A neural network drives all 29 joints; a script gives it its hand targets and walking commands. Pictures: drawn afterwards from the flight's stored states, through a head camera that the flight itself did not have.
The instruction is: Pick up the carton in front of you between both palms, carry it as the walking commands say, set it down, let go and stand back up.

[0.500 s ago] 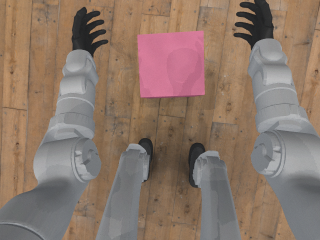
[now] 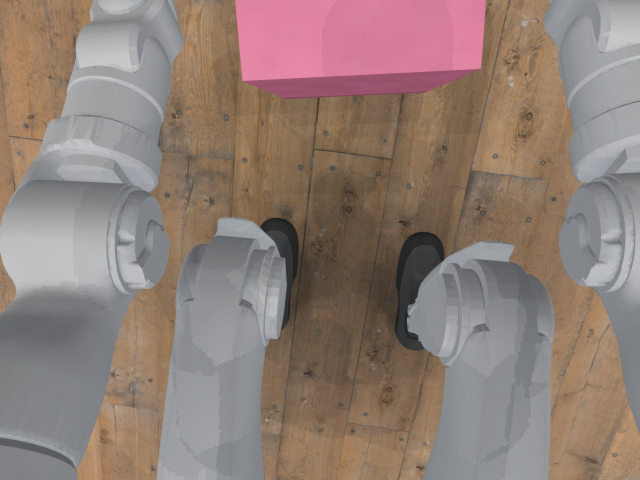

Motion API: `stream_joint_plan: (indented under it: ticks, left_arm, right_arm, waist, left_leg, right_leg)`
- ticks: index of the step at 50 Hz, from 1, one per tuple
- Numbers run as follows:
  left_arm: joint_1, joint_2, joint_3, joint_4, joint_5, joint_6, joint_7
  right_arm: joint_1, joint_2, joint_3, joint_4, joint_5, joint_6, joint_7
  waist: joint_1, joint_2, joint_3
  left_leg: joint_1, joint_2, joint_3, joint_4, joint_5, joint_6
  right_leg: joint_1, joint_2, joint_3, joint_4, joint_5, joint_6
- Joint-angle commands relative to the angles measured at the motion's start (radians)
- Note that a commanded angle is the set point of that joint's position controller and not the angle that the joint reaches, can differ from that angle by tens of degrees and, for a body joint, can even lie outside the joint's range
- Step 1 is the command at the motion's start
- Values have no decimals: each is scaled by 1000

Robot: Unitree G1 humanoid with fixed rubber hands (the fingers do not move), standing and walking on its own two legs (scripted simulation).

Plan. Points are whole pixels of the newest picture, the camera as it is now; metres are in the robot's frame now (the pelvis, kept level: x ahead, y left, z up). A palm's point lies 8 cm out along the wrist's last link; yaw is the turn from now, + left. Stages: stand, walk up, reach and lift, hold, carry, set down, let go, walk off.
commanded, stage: reach and lift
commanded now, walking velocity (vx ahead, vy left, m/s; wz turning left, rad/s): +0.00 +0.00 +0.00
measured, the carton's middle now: out of the picture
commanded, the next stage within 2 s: none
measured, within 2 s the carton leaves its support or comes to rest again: leaves its support in 0.98 s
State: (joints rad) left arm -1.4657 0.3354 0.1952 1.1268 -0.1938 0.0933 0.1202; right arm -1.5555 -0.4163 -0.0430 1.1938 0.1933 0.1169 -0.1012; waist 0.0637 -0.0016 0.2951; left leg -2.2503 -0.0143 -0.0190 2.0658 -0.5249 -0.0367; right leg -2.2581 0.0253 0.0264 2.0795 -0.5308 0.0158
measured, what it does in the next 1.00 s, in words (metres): stands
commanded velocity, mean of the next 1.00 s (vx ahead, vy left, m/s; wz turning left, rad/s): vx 0.00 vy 0.00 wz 0.00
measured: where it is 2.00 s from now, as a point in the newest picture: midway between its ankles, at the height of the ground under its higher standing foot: (343, 302)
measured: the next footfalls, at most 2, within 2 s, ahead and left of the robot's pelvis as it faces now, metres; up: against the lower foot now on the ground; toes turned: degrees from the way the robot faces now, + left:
none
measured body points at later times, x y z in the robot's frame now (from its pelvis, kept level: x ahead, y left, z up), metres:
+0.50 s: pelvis +0.01 +0.00 -0.03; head +0.39 +0.00 +0.21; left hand +0.56 +0.20 -0.21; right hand +0.59 -0.15 -0.21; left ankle +0.12 +0.13 -0.36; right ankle +0.12 -0.12 -0.36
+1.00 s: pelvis +0.01 +0.00 -0.04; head +0.38 +0.00 +0.21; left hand +0.57 +0.18 -0.20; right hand +0.59 -0.13 -0.20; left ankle +0.12 +0.13 -0.36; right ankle +0.12 -0.12 -0.36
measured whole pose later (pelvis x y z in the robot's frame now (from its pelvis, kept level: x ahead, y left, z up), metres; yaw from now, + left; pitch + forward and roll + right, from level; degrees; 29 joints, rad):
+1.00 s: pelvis +0.01 +0.00 -0.04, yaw +0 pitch +36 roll +1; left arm -1.45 0.27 0.22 0.96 -0.14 0.23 0.12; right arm -1.49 -0.30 -0.13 1.01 0.10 0.22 -0.13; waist 0.05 0.00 0.37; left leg -2.28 -0.02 -0.02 2.23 -0.58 -0.03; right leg -2.28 0.03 0.03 2.24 -0.59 0.02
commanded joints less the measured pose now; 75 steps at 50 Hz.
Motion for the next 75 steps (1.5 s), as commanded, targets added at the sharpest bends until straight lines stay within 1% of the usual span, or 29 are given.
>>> stream_joint_plan:
  ticks: [1,7,9,14,18,21,24,29,31,32,34,36,37,39,42,44,46,49,52,54,56,57,59,61,63,65,68,72,75]
  left_arm:
    - [-280,146,4,-39,1,-38,-4]
    - [-365,187,-59,-78,-67,-68,10]
    - [-382,187,-75,-99,-84,-69,11]
    - [-309,161,-85,-84,-84,-65,19]
    - [-238,118,-69,-24,-55,-64,15]
    - [-239,100,-48,-23,-26,-69,6]
    - [-268,95,-44,-46,-17,-73,2]
    - [-358,8,-108,-71,-47,-68,-3]
    - [-372,-14,-89,-62,-26,-64,-3]
    - [-384,-44,-84,-66,-12,-61,-9]
    - [-495,-327,-152,-87,-10,-46,-64]
    - [-601,-634,-194,-103,14,-15,-151]
    - [-619,-748,-191,-117,34,5,-194]
    - [-613,-865,-186,-157,56,36,-257]
    - [-615,-944,-197,-229,51,73,-307]
    - [-632,-986,-228,-280,28,91,-326]
    - [-635,-1044,-278,-336,-8,100,-328]
    - [-641,-1118,-343,-471,-62,114,-311]
    - [-608,-1179,-368,-557,-60,157,-305]
    - [-584,-1227,-395,-606,-39,177,-292]
    - [-538,-1252,-391,-612,-5,197,-289]
    - [-509,-1258,-380,-591,16,206,-290]
    - [-442,-1265,-311,-504,84,226,-299]
    - [-393,-1271,-210,-398,175,246,-313]
    - [-373,-1267,-136,-349,241,259,-320]
    - [-372,-1263,-95,-328,279,262,-323]
    - [-379,-1265,-67,-325,306,263,-330]
    - [-381,-1295,-86,-347,303,276,-341]
    - [-373,-1334,-132,-384,281,292,-352]
  right_arm:
    - [-305,-124,-6,-44,2,-38,6]
    - [-390,-162,53,-93,59,-70,-4]
    - [-412,-154,63,-125,66,-70,-8]
    - [-345,-120,75,-134,78,-68,-10]
    - [-255,-85,46,-63,53,-65,-3]
    - [-239,-74,17,-44,23,-73,3]
    - [-261,-75,8,-53,11,-80,1]
    - [-348,18,67,-76,41,-78,2]
    - [-368,48,65,-73,28,-74,2]
    - [-378,79,59,-75,11,-69,6]
    - [-474,361,109,-85,2,-57,60]
    - [-542,679,134,-89,-25,-32,144]
    - [-546,790,129,-104,-45,-16,184]
    - [-519,919,102,-127,-70,14,240]
    - [-489,1007,84,-180,-80,43,278]
    - [-505,1057,105,-242,-64,58,290]
    - [-531,1102,148,-316,-32,65,291]
    - [-585,1172,230,-483,18,75,271]
    - [-587,1246,276,-620,23,110,263]
    - [-536,1315,295,-663,-3,137,247]
    - [-451,1358,274,-639,-36,165,248]
    - [-403,1372,252,-604,-58,178,251]
    - [-313,1389,182,-490,-120,200,265]
    - [-257,1386,77,-377,-197,216,284]
    - [-246,1368,-1,-326,-255,225,295]
    - [-256,1353,-45,-307,-289,226,297]
    - [-270,1344,-78,-309,-317,226,298]
    - [-279,1372,-64,-342,-317,235,299]
    - [-272,1408,-24,-386,-300,251,305]
  waist:
    - [22,-44,-1115]
    - [20,-52,-1257]
    - [10,-75,-1254]
    - [26,-61,-1308]
    - [20,-48,-1175]
    - [8,-35,-1095]
    - [1,-29,-1092]
    - [-1,-36,-1113]
    - [5,-39,-1103]
    - [5,-41,-1094]
    - [-2,-44,-1075]
    - [-6,-44,-1015]
    - [-7,-43,-984]
    - [-7,-45,-963]
    - [-6,-50,-993]
    - [-8,-51,-1068]
    - [-8,-41,-1202]
    - [-2,-58,-1558]
    - [2,-61,-1831]
    - [-9,-60,-1919]
    - [-14,-52,-1854]
    - [-17,-50,-1772]
    - [-10,-48,-1554]
    - [-3,-40,-1339]
    - [-1,-33,-1252]
    - [1,-30,-1240]
    - [-7,-28,-1274]
    - [-13,-25,-1374]
    - [-21,-23,-1473]
  left_leg:
    - [550,8,62,-119,197,-11]
    - [620,2,65,-39,320,-12]
    - [623,-3,61,-29,339,-7]
    - [705,-14,71,-3,436,-5]
    - [635,-17,65,-19,390,-9]
    - [582,-19,56,-27,353,-11]
    - [574,-20,51,-33,334,-12]
    - [586,-31,59,-45,292,-10]
    - [592,-37,66,-46,273,-11]
    - [595,-42,70,-45,266,-10]
    - [591,-58,71,-43,255,-5]
    - [565,-75,73,-30,229,1]
    - [552,-85,78,-22,212,1]
    - [515,-91,96,-12,199,5]
    - [495,-91,106,-4,224,16]
    - [531,-91,102,3,262,25]
    - [597,-94,106,10,326,26]
    - [747,-106,114,11,487,22]
    - [816,-116,107,-14,601,10]
    - [791,-129,121,-42,587,3]
    - [766,-138,118,-83,542,2]
    - [739,-139,115,-109,489,4]
    - [648,-140,115,-168,345,7]
    - [562,-138,110,-230,208,14]
    - [544,-137,107,-284,130,21]
    - [554,-139,105,-326,102,25]
    - [589,-141,104,-374,86,28]
    - [669,-142,109,-431,88,25]
    - [733,-146,117,-465,119,21]
  right_leg:
    - [588,-3,-32,-119,146,6]
    - [686,-9,-34,-27,278,10]
    - [680,-5,-45,-11,295,15]
    - [709,12,-57,11,366,18]
    - [605,15,-55,-4,314,18]
    - [539,17,-45,-19,284,15]
    - [538,18,-39,-28,272,12]
    - [588,27,-40,-38,246,8]
    - [609,35,-42,-40,230,9]
    - [622,39,-44,-41,224,11]
    - [608,59,-49,-43,214,6]
    - [578,80,-54,-32,202,-3]
    - [560,88,-60,-24,190,-7]
    - [528,94,-73,-19,175,-15]
    - [527,92,-86,-9,201,-25]
    - [538,96,-93,-3,232,-29]
    - [592,100,-99,4,284,-28]
    - [757,109,-108,8,440,-21]
    - [886,117,-108,-7,566,-15]
    - [918,126,-112,-35,584,-8]
    - [863,133,-114,-81,540,-3]
    - [805,134,-114,-109,480,-1]
    - [671,136,-110,-176,325,-1]
    - [557,137,-106,-241,184,-4]
    - [518,141,-105,-292,105,-10]
    - [524,145,-104,-334,73,-15]
    - [565,148,-105,-383,57,-17]
    - [648,152,-112,-440,60,-13]
    - [741,152,-115,-475,95,-7]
